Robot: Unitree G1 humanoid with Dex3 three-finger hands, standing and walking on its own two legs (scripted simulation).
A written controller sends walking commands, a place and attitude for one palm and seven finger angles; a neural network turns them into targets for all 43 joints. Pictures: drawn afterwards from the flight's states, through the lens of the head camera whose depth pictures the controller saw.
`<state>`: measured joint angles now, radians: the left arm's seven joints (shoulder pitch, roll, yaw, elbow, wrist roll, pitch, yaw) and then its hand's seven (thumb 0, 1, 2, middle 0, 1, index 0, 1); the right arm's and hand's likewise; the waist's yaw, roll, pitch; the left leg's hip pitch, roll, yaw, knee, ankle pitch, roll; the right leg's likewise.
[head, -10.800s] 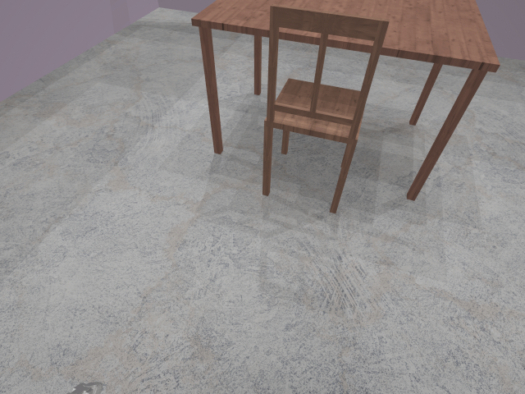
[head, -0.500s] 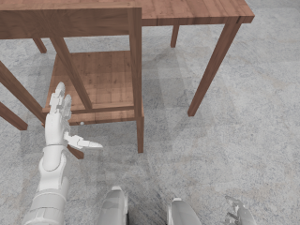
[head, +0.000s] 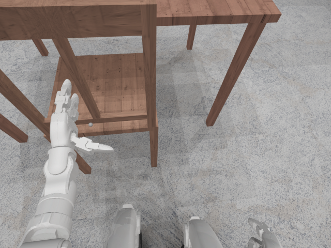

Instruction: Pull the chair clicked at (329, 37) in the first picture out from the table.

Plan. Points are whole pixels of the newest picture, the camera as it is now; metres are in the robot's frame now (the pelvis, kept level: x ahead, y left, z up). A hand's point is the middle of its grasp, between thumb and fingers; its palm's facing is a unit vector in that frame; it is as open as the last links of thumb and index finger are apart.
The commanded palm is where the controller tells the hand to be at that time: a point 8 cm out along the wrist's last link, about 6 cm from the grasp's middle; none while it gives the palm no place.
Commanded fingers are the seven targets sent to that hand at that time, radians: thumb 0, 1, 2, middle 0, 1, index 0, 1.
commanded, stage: push the fingers through the gap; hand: left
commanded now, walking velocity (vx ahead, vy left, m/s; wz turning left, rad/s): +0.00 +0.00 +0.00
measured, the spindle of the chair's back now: (82, 85) +0.50 +0.22 +0.05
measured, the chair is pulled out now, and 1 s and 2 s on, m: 0.00 0.00 0.00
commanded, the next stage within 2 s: hook a spindle and tug to test in 1.26 s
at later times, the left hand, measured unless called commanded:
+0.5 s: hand (94, 105) +0.45 +0.19 +0.03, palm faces +0.15 -0.99 -0.03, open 16.9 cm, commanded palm +0.42 +0.23 +0.03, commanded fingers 0.00 -0.50 0.30 -0.06 -0.08 -0.06 -0.08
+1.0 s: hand (94, 94) +0.48 +0.19 +0.03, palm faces +0.17 -0.99 -0.02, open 16.9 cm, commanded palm +0.45 +0.23 +0.03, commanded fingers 0.00 -0.50 0.30 -0.06 -0.08 -0.06 -0.08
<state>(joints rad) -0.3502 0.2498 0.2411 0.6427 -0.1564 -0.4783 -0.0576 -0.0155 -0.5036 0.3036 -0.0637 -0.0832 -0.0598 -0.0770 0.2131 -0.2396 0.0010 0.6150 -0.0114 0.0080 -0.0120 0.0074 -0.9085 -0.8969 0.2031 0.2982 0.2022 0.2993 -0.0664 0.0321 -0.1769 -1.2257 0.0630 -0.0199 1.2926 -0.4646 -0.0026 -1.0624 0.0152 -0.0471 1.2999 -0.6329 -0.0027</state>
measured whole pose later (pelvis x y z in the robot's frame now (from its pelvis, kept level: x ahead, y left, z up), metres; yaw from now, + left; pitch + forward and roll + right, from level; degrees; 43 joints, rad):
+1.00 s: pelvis +0.00 +0.00 -0.01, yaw -1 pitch +26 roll -3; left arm -0.71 0.37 0.39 1.00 -0.09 -0.50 -0.06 -0.02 -0.50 0.30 -0.06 -0.08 -0.06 -0.08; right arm 0.28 -0.25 0.00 0.64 -0.04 0.11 0.01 0.00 -0.91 -0.90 0.20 0.30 0.20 0.30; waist -0.13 0.04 -0.17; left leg -1.31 0.07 -0.02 1.32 -0.47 0.00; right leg -1.15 0.03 -0.04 1.32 -0.63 0.00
